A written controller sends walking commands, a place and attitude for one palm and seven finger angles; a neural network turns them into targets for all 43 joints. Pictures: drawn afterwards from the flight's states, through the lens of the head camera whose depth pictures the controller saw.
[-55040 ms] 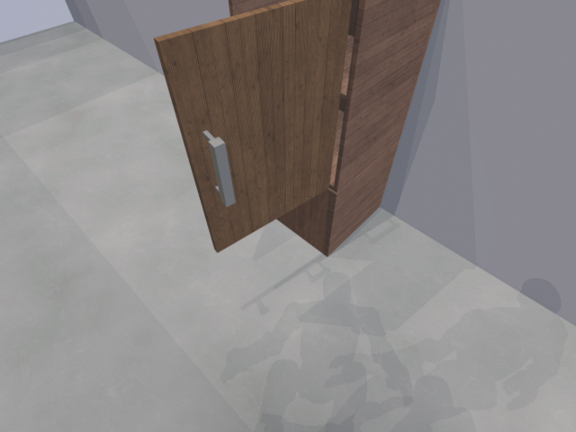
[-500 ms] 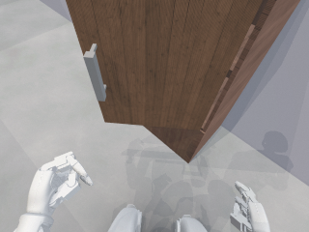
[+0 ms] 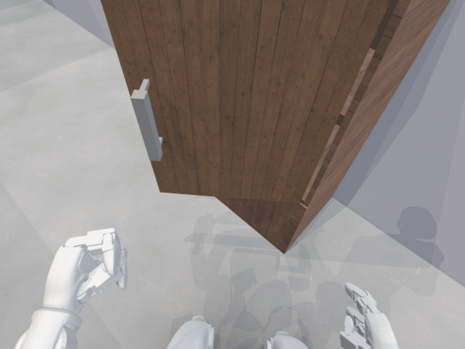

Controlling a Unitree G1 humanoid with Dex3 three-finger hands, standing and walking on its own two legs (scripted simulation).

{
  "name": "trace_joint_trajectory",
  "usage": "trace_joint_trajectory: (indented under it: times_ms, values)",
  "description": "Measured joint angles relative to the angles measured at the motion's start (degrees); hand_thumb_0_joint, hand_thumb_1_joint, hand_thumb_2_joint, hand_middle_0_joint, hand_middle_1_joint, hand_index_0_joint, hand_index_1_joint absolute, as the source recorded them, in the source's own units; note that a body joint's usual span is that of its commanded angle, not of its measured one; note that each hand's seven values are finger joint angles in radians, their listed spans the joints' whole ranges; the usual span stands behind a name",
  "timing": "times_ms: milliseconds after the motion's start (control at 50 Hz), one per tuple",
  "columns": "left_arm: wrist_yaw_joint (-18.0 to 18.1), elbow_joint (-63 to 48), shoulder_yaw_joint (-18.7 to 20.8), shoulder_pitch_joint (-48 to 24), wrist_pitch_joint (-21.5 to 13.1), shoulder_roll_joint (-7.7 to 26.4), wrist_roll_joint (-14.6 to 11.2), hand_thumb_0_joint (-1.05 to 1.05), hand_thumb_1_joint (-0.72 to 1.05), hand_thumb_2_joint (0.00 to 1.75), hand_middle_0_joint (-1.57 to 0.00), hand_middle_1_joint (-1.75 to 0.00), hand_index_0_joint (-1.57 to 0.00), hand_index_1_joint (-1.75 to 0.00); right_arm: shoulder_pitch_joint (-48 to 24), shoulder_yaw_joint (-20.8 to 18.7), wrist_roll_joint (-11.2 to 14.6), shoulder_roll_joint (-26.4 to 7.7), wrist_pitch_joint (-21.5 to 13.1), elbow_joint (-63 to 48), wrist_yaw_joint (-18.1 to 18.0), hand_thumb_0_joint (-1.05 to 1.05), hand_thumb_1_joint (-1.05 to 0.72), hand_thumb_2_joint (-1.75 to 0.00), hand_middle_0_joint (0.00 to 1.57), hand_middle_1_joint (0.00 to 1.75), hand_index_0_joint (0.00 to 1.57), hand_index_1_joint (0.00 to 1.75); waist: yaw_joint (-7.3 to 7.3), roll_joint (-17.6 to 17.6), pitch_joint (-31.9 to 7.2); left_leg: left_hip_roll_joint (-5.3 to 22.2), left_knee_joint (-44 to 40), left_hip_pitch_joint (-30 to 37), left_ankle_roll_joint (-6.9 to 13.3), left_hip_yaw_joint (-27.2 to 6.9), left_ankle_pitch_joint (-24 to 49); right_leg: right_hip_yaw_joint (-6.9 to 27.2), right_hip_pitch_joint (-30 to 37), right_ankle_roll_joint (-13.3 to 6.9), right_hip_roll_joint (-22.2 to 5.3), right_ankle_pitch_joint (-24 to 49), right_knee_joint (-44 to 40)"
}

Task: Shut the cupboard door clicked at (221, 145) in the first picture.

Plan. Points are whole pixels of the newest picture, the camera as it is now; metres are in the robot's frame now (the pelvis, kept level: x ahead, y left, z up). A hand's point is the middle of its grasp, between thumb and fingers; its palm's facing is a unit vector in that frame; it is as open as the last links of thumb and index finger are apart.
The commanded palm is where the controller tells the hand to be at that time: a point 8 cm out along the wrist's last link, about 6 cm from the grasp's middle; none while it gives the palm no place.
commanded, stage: raise the hand and make a fist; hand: left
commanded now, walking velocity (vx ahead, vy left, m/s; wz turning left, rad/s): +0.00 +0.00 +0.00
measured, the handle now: (151, 122) +0.53 +0.22 +0.05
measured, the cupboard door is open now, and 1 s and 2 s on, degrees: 39 39 39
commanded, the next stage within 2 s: bring the fist close to the handle in 0.32 s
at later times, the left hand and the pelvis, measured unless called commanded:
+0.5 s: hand (134, 267) +0.23 +0.17 +0.06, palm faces +0.00 -1.00 -0.03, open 3.1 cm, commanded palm +0.22 +0.23 +0.06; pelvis +0.00 -0.02 +0.00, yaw +0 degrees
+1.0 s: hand (140, 204) +0.33 +0.18 +0.06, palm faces -0.01 -1.00 +0.00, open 3.1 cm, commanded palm +0.32 +0.24 +0.06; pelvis +0.00 -0.01 +0.00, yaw -1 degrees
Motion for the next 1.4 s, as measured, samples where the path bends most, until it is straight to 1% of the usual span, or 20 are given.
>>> trace_joint_trajectory:
  times_ms: [160,260,500,580,640,740,820,920,1120,1260,1400]
  values:
    - [0.0,1.0,-0.1,0.3,-0.9,-0.4,-0.5,0.02,0.9,0.9,-1.3,-1.5,-1.3,-1.5,0.5,-0.8,0.0,-0.6,-0.2,0.3,-0.1,0.01,-0.9,-0.9,0.21,0.3,0.2,0.3,-0.39,-0.1,0.0,0.2,-0.4,0.1,-0.5,0.2,0.1,0.2,-0.3,-0.5,0.2,-0.1,0.3]
    - [0.1,1.0,-0.3,0.3,-1.5,-0.6,-0.4,0.02,0.9,0.9,-1.3,-1.5,-1.3,-1.5,0.1,-1.0,0.0,-0.7,-0.2,0.4,-0.1,0.01,-0.9,-0.9,0.21,0.3,0.2,0.3,-0.25,-0.1,-0.1,0.3,0.0,-0.1,-0.8,0.1,-0.1,0.1,-0.7,-0.8,0.3,-0.5,0.9]
    - [-0.7,2.1,-0.1,-0.9,-1.5,-0.7,-0.5,0.02,0.9,0.9,-1.3,-1.5,-1.3,-1.5,-1.0,-0.6,0.0,-0.2,0.1,0.3,-0.4,0.01,-0.9,-0.9,0.21,0.3,0.2,0.3,0.47,0.2,-0.5,0.5,0.5,-0.7,-1.4,-0.2,-0.6,-0.1,-1.4,-1.3,0.5,-1.3,1.8]
    - [-1.5,5.6,1.4,-5.5,-1.6,0.1,-0.8,0.02,0.9,0.9,-1.3,-1.5,-1.3,-1.5,-1.5,-0.5,0.2,-0.4,0.0,1.3,-0.7,0.01,-0.9,-0.9,0.21,0.3,0.2,0.3,0.71,0.1,-0.5,0.6,1.3,-1.6,-1.6,-0.5,-0.9,-0.4,-2.1,-1.5,0.6,-1.6,2.5]
    - [-2.1,9.0,2.4,-10.3,-0.7,0.6,-1.2,0.02,0.9,0.9,-1.3,-1.5,-1.3,-1.5,-1.9,-0.4,0.4,-0.6,0.0,2.3,-0.9,0.01,-0.9,-0.9,0.21,0.3,0.2,0.3,0.66,0.2,-0.2,0.7,1.6,-1.9,-1.6,-0.7,-0.9,-0.6,-2.3,-1.5,0.7,-1.6,2.6]
    - [-3.0,12.9,3.2,-15.7,1.1,1.1,-1.4,0.02,0.9,0.9,-1.3,-1.5,-1.3,-1.5,-1.6,-0.4,0.6,-0.6,0.2,3.2,-0.9,0.01,-0.9,-0.9,0.21,0.3,0.2,0.3,0.04,0.1,-0.2,0.7,0.5,-1.2,-1.4,-0.2,-0.6,-0.1,-1.9,-1.3,0.8,-1.0,1.5]
    - [-2.8,16.6,3.9,-19.2,1.4,1.4,-1.1,0.02,0.9,0.9,-1.3,-1.5,-1.3,-1.5,-0.8,-0.5,0.6,-0.8,0.7,3.5,-0.6,0.01,-0.9,-0.9,0.21,0.3,0.2,0.3,-0.55,-0.2,-0.3,0.7,-0.8,-0.5,-1.2,0.5,-0.1,0.6,-1.5,-1.1,0.7,-0.5,0.5]
    - [-2.0,21.5,4.7,-23.6,0.5,1.4,-0.4,0.02,0.9,0.9,-1.3,-1.5,-1.3,-1.5,-0.1,-0.8,0.6,-1.1,1.4,4.2,-0.4,0.01,-0.9,-0.9,0.21,0.3,0.2,0.3,-0.97,-0.4,-0.1,0.6,-1.7,-0.2,-0.9,1.0,0.4,1.2,-1.5,-0.8,0.5,0.1,-0.2]
    - [-0.6,30.6,4.5,-33.4,-1.5,1.3,1.8,0.02,0.9,0.9,-1.3,-1.5,-1.3,-1.5,0.0,-1.1,0.4,-1.2,2.8,6.3,0.1,0.01,-0.9,-0.9,0.21,0.3,0.2,0.3,-1.6,-0.6,0.3,0.3,-2.4,-0.8,-0.4,1.7,1.1,1.8,-2.3,-0.3,0.3,0.9,-0.7]
    - [0.6,39.4,5.5,-41.9,-2.3,2.5,3.3,0.02,0.9,0.9,-1.3,-1.5,-1.3,-1.5,0.1,-0.8,0.3,-1.0,3.8,7.2,0.4,0.01,-0.9,-0.9,0.21,0.3,0.2,0.3,-2.37,-0.6,0.5,0.3,-2.5,-1.8,-0.3,1.8,1.6,1.9,-3.4,-0.2,0.2,1.3,-0.7]
    - [0.2,48.2,7.7,-49.5,-3.4,4.3,4.6,0.02,0.9,0.9,-1.3,-1.5,-1.3,-1.5,1.2,-0.8,0.1,-1.1,5.2,8.0,0.8,0.01,-0.9,-0.9,0.21,0.3,0.2,0.3,-3.45,-0.8,0.2,0.5,-2.3,-3.1,-0.4,1.8,1.8,1.9,-4.7,-0.3,0.5,1.6,-0.6]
